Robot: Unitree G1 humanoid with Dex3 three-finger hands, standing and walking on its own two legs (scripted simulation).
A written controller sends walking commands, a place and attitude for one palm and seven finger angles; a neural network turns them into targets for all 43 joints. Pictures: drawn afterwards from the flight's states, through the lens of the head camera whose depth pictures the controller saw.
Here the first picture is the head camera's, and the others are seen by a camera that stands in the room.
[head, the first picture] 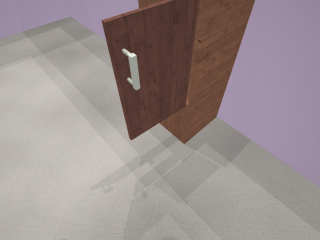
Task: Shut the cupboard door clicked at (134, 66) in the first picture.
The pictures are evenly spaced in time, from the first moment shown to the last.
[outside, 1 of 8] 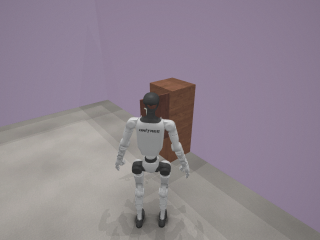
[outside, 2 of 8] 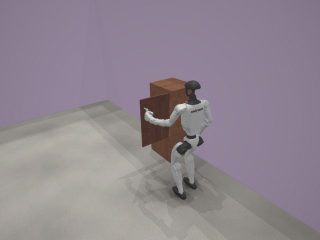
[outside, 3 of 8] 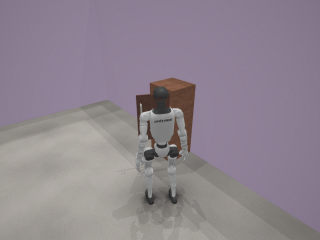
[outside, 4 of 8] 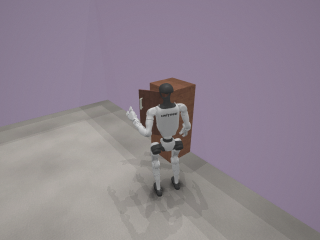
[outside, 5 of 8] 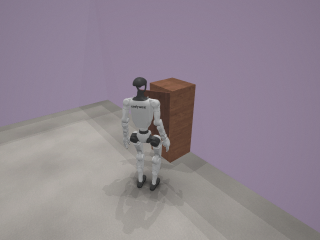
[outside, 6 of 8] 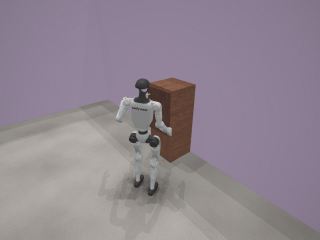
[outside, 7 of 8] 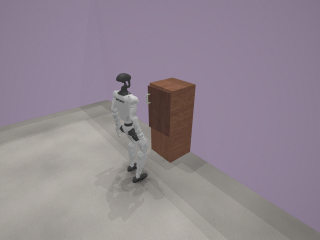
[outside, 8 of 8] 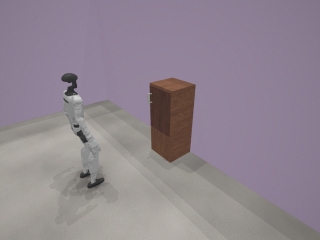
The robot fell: no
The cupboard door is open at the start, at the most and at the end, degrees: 86 86 0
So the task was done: yes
